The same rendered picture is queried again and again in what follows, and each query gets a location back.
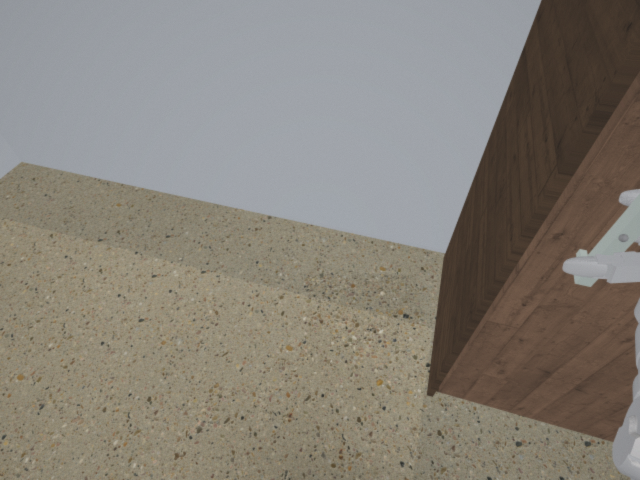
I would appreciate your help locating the right robot hand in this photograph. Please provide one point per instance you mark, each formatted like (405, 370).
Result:
(621, 267)

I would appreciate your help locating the wardrobe door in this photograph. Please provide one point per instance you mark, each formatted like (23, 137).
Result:
(549, 349)

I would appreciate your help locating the right robot upper arm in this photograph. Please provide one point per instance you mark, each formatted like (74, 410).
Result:
(626, 445)

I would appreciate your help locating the handle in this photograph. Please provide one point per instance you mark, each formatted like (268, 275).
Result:
(629, 224)

